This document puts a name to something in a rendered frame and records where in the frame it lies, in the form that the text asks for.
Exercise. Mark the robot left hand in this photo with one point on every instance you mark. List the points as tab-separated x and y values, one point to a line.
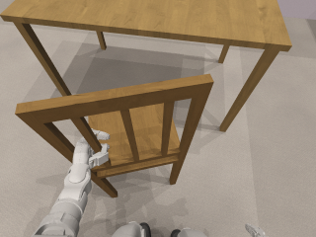
84	154

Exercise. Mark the left robot thigh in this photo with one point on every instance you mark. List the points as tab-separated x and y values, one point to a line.
130	230

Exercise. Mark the robot left shin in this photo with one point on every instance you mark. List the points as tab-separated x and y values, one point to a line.
134	222

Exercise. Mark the robot right hand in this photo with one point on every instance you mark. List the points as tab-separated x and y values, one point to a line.
255	231

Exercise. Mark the robot left forearm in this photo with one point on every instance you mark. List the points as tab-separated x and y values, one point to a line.
67	211

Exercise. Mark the table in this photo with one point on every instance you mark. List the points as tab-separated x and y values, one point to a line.
245	23

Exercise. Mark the chair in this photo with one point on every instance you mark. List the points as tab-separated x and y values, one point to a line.
138	118

